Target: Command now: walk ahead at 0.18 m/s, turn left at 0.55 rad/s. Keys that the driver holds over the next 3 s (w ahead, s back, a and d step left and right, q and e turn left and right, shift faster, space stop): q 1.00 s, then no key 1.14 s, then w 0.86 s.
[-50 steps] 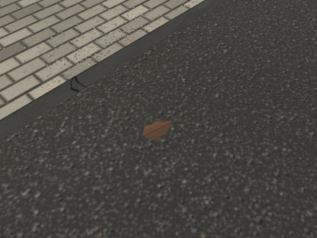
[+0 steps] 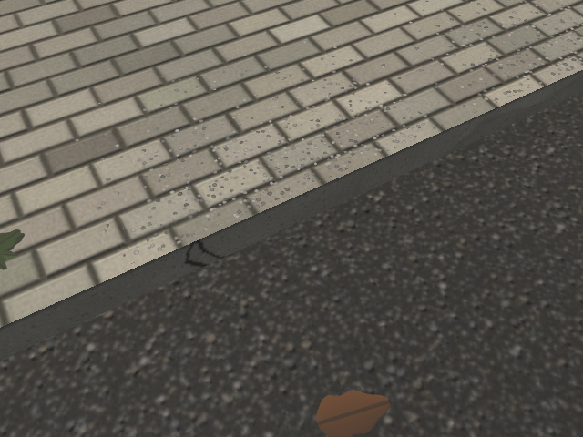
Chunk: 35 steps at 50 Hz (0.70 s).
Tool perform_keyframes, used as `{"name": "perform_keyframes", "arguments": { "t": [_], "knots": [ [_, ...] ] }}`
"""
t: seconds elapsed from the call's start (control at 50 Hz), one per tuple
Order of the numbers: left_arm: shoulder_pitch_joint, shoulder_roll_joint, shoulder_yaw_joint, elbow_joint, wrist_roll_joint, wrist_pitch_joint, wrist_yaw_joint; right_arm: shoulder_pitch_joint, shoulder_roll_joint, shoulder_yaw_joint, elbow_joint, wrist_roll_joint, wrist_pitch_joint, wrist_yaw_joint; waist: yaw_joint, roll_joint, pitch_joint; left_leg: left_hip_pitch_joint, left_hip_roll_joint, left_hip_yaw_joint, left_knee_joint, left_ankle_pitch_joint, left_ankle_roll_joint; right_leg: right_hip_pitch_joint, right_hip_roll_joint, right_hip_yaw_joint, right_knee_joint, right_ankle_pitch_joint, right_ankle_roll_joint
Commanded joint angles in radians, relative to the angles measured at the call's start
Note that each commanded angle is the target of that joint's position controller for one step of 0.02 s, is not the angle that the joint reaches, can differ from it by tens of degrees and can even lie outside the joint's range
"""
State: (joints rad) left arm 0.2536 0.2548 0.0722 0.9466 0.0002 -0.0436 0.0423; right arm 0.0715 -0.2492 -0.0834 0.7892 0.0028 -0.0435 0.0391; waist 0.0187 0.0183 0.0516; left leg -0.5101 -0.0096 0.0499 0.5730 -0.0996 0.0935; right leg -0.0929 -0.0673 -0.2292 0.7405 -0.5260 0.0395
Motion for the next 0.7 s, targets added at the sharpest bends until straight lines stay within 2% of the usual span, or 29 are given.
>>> {"name": "perform_keyframes", "arguments": {
  "t": [0.02, 0.04, 0.06, 0.08, 0.1, 0.14, 0.2, 0.24, 0.3, 0.34, 0.42, 0.46, 0.48, 0.5, 0.52, 0.54, 0.56, 0.58, 0.6, 0.62, 0.66, 0.7],
  "knots": [
    [0.096, 0.088, -0.002, -0.106, 0.010, -0.045, -0.031, 0.265, -0.281, -0.067, -0.047, -0.020, 0.003, -0.019, -0.072, 0.144, -0.537, 0.819, 0.394, -0.695, -0.100, 0.732, 0.371, -0.529, 0.114, 0.308, 0.738, -0.219, 0.025],
    [-0.025, 0.124, 0.009, -0.134, -0.028, -0.048, -0.033, 0.211, -0.228, -0.055, -0.068, -0.013, 0.001, -0.016, -0.090, 0.059, -0.422, 0.721, 0.335, -0.588, -0.155, 0.550, 0.318, -0.592, 0.075, 0.325, 0.718, -0.111, 0.002],
    [-0.070, 0.123, 0.010, -0.143, -0.024, -0.040, -0.021, 0.136, -0.187, -0.045, -0.076, 0.010, 0.003, -0.020, -0.061, -0.010, -0.286, 0.573, 0.283, -0.491, -0.192, 0.401, 0.257, -0.616, 0.037, 0.308, 0.636, -0.011, -0.001],
    [-0.079, 0.135, 0.017, -0.134, -0.005, -0.023, -0.006, 0.084, -0.156, -0.035, -0.090, 0.016, 0.007, -0.025, -0.034, -0.036, -0.211, 0.427, 0.248, -0.437, -0.224, 0.319, 0.220, -0.578, 0.006, 0.308, 0.565, 0.043, 0.002],
    [-0.070, 0.147, 0.025, -0.141, 0.006, -0.005, 0.002, 0.060, -0.150, -0.033, -0.098, 0.007, 0.011, -0.030, -0.005, -0.013, -0.185, 0.318, 0.223, -0.415, -0.247, 0.271, 0.205, -0.512, -0.006, 0.316, 0.509, 0.074, 0.001],
    [-0.050, 0.129, 0.026, -0.149, 0.012, 0.015, 0.010, 0.055, -0.165, -0.036, -0.109, -0.012, 0.013, -0.036, 0.017, 0.034, -0.180, 0.226, 0.181, -0.377, -0.263, 0.293, 0.194, -0.445, 0.011, 0.302, 0.437, 0.112, 0.005],
    [-0.068, 0.110, 0.021, -0.164, 0.016, 0.023, 0.022, 0.083, -0.193, -0.045, -0.116, -0.003, 0.019, -0.054, 0.007, 0.055, -0.208, 0.241, 0.163, -0.372, -0.246, 0.301, 0.181, -0.469, 0.032, 0.310, 0.320, 0.162, 0.029],
    [-0.100, 0.114, 0.020, -0.178, 0.014, 0.030, 0.025, 0.085, -0.197, -0.045, -0.127, 0.004, 0.033, -0.066, -0.006, 0.069, -0.216, 0.255, 0.153, -0.401, -0.248, 0.156, 0.162, -0.489, 0.038, 0.325, 0.259, 0.202, 0.042],
    [-0.151, 0.115, 0.019, -0.201, 0.009, 0.031, 0.022, 0.074, -0.194, -0.042, -0.143, 0.006, 0.050, -0.077, -0.024, 0.096, -0.186, 0.242, 0.126, -0.445, -0.258, -0.074, 0.130, -0.487, 0.053, 0.340, 0.154, 0.243, 0.049],
    [-0.171, 0.114, 0.017, -0.213, 0.006, 0.023, 0.017, 0.077, -0.196, -0.043, -0.150, 0.003, 0.058, -0.081, -0.036, 0.117, -0.171, 0.245, 0.121, -0.477, -0.255, -0.122, 0.124, -0.468, 0.064, 0.344, 0.087, 0.242, 0.048],
    [-0.163, 0.123, 0.016, -0.223, -0.003, -0.002, 0.000, 0.087, -0.194, -0.042, -0.166, 0.001, 0.072, -0.080, -0.044, 0.143, -0.179, 0.293, 0.128, -0.545, -0.201, 0.014, 0.120, -0.382, 0.092, 0.343, -0.052, 0.196, 0.031],
    [-0.114, 0.127, 0.020, -0.214, -0.007, -0.011, -0.012, 0.069, -0.191, -0.038, -0.181, 0.010, 0.080, -0.081, -0.012, 0.146, -0.182, 0.297, 0.109, -0.565, -0.159, 0.102, 0.099, -0.282, 0.102, 0.327, -0.207, 0.244, 0.009],
    [-0.070, 0.137, 0.025, -0.202, -0.006, -0.014, -0.019, 0.057, -0.184, -0.035, -0.189, 0.018, 0.086, -0.083, 0.018, 0.136, -0.179, 0.263, 0.077, -0.549, -0.126, 0.097, 0.069, -0.184, 0.086, 0.314, -0.340, 0.349, -0.006],
    [-0.041, 0.189, 0.040, -0.199, 0.006, -0.012, -0.019, 0.081, -0.147, -0.024, -0.197, 0.019, 0.090, -0.085, 0.010, 0.055, -0.198, 0.165, 0.018, -0.490, -0.024, -0.068, 0.020, -0.052, -0.047, 0.399, -0.390, 0.427, -0.051],
    [-0.086, 0.281, 0.056, -0.217, 0.030, 0.003, -0.011, 0.149, -0.102, -0.016, -0.210, 0.020, 0.086, -0.081, -0.067, -0.242, -0.176, -0.041, -0.156, -0.276, 0.188, -0.430, -0.045, 0.038, -0.272, 0.629, -0.402, 0.681, -0.184],
    [-0.073, 0.241, 0.051, -0.229, 0.056, 0.006, -0.014, 0.122, -0.196, -0.042, -0.221, 0.006, 0.069, -0.073, -0.030, -0.310, -0.170, -0.136, -0.139, -0.225, 0.420, -0.550, -0.094, -0.007, -0.375, 0.767, -0.427, 0.784, -0.313],
    [-0.114, 0.193, 0.039, -0.256, 0.046, 0.006, -0.009, 0.136, -0.249, -0.061, -0.203, 0.005, 0.066, -0.067, -0.040, -0.210, -0.161, -0.138, -0.091, -0.231, 0.550, -0.481, -0.116, -0.020, -0.345, 0.674, -0.404, 0.785, -0.305],
    [-0.151, 0.157, 0.032, -0.266, 0.031, 0.009, -0.007, 0.152, -0.239, -0.065, -0.177, 0.011, 0.076, -0.068, -0.050, -0.153, -0.139, -0.138, -0.079, -0.211, 0.600, -0.418, -0.133, -0.031, -0.268, 0.562, -0.384, 0.752, -0.251],
    [-0.163, 0.139, 0.026, -0.274, 0.016, 0.013, -0.004, 0.162, -0.213, -0.060, -0.164, 0.010, 0.089, -0.072, -0.050, -0.135, -0.126, -0.151, -0.070, -0.198, 0.651, -0.371, -0.151, -0.026, -0.221, 0.493, -0.374, 0.716, -0.217],
    [-0.163, 0.135, 0.021, -0.276, 0.010, 0.017, -0.001, 0.163, -0.185, -0.053, -0.165, 0.012, 0.099, -0.069, -0.044, -0.138, -0.110, -0.157, -0.064, -0.184, 0.692, -0.341, -0.166, -0.036, -0.203, 0.448, -0.378, 0.729, -0.216],
    [-0.142, 0.145, 0.023, -0.278, 0.016, 0.028, 0.004, 0.122, -0.149, -0.041, -0.194, 0.025, 0.103, -0.064, -0.023, -0.167, -0.088, -0.156, -0.045, -0.123, 0.632, -0.288, -0.184, -0.037, -0.167, 0.365, -0.404, 0.702, -0.221],
    [-0.102, 0.162, 0.030, -0.276, 0.018, 0.038, 0.010, 0.062, -0.133, -0.032, -0.229, 0.026, 0.100, -0.061, 0.015, -0.196, -0.094, -0.169, -0.015, -0.099, 0.523, -0.272, -0.199, 0.029, -0.185, 0.347, -0.409, 0.700, -0.240]
  ]
}}
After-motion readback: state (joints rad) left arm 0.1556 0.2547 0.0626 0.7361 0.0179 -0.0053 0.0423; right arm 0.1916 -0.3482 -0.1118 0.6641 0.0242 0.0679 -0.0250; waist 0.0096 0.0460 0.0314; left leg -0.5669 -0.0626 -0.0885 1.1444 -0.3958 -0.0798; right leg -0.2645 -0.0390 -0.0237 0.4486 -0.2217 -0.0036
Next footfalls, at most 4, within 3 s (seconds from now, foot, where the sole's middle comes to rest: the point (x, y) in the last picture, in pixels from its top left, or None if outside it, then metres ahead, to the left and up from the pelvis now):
0.50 right None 0.21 -0.13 -0.75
0.94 left None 0.07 0.11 -0.75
1.36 right None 0.22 -0.08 -0.75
2.86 right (224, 395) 0.52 0.18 -0.75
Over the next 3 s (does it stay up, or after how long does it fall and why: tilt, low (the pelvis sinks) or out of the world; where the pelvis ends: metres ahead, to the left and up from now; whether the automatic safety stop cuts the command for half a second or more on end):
stays up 0.39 0.17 0.02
